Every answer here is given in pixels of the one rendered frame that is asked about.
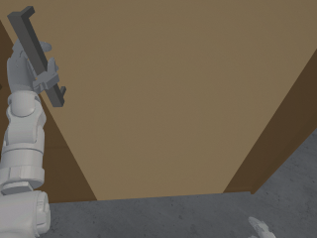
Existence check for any handle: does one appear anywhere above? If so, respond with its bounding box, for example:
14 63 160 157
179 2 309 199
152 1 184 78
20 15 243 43
7 6 66 107

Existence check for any wardrobe door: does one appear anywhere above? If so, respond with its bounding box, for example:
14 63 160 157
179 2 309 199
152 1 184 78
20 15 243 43
226 49 317 188
0 0 317 201

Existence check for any left robot upper arm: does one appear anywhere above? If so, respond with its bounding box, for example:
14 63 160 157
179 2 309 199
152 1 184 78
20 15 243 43
0 190 51 238

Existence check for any left robot hand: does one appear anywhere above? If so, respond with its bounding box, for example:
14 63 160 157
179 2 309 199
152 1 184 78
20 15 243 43
7 39 59 94

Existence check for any right robot hand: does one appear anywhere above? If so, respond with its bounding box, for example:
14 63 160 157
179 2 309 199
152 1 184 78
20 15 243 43
249 216 276 238

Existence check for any robot left forearm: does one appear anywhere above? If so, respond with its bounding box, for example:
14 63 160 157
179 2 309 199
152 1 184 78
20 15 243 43
0 90 47 196

